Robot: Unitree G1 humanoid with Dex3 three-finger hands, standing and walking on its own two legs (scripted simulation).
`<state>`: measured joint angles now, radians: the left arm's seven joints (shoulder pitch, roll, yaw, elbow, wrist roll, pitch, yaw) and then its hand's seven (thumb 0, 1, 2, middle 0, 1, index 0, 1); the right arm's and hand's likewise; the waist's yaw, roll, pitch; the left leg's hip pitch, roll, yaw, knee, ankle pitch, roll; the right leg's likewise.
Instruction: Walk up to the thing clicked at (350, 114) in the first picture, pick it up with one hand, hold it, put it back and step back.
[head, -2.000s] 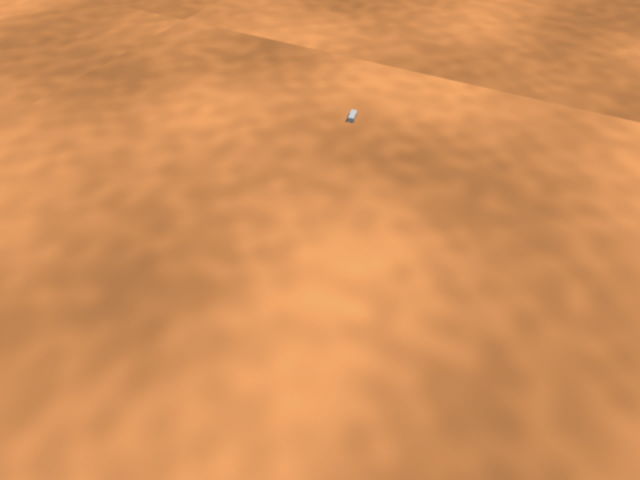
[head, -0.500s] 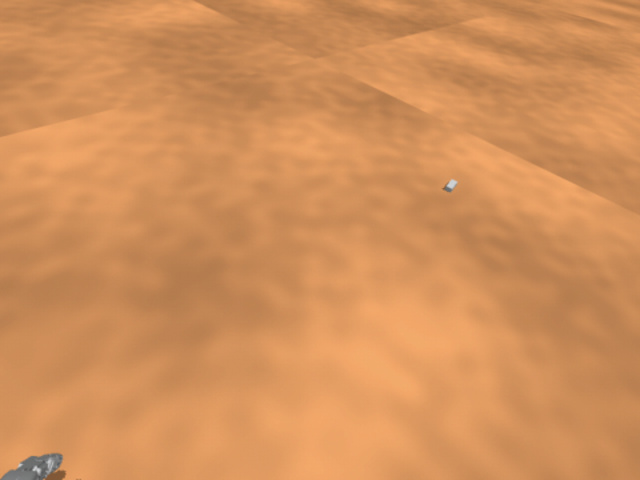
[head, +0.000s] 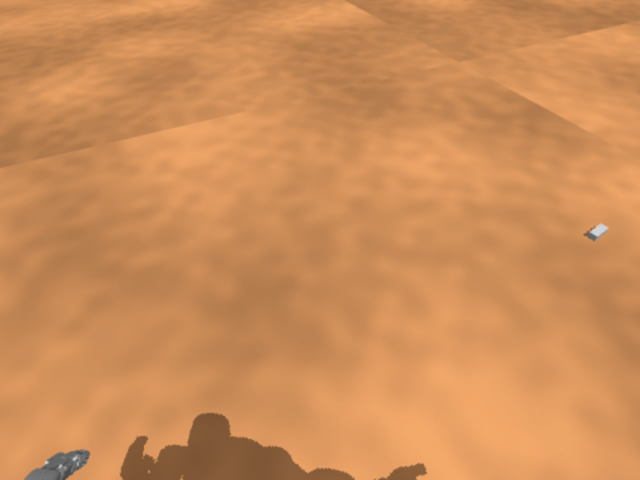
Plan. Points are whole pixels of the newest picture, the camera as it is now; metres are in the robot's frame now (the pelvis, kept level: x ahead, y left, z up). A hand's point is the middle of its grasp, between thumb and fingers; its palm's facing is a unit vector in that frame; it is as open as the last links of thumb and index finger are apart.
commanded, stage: walk up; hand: left
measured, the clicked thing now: (597, 232) +1.31 -1.06 -0.73
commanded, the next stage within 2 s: none
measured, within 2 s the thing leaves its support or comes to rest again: neither
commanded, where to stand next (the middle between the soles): +1.20 -1.48 m, yaw +43 degrees
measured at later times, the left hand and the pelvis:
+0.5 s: hand (278, 433) +0.23 +0.10 -0.15, palm faces +0.11 -0.96 -0.27, open 7.4 cm; pelvis +0.23 -0.16 +0.00, yaw +12 degrees
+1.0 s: hand (406, 332) +0.39 -0.09 -0.11, palm faces +0.40 -0.83 -0.40, open 7.4 cm; pelvis +0.45 -0.39 +0.02, yaw +24 degrees
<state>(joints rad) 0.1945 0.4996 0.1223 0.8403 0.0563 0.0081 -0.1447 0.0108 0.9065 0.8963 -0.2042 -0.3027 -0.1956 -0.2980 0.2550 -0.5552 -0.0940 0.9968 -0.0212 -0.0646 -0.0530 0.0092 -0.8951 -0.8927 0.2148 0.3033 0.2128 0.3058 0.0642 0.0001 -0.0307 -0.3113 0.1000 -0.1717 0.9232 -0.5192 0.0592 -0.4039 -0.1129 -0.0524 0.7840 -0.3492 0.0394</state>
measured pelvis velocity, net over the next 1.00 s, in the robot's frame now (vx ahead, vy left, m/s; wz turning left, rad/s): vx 0.45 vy -0.39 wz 0.42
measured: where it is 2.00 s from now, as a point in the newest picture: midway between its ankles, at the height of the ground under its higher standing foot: (562, 337)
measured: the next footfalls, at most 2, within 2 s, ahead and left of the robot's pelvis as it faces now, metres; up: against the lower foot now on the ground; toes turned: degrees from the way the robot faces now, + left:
left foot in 0.32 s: +0.28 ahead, -0.01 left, +0.00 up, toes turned +16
right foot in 0.72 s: +0.51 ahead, -0.43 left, +0.00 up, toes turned +15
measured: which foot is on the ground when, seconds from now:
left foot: up 0.00-0.30, down 0.32-0.72, up 0.74-1.00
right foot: down 0.00-0.34, up 0.36-0.70, down 0.72-1.00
